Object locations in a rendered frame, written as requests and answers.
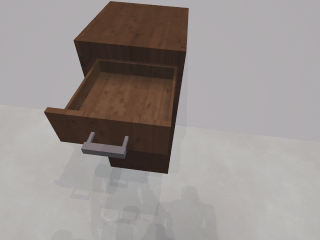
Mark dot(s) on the drawer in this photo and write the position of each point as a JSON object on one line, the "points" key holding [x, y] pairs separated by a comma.
{"points": [[118, 99]]}

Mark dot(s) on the cabinet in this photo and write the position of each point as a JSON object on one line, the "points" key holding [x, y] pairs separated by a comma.
{"points": [[144, 34]]}

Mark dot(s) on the handle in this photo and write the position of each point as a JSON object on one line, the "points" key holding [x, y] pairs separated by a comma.
{"points": [[104, 149]]}

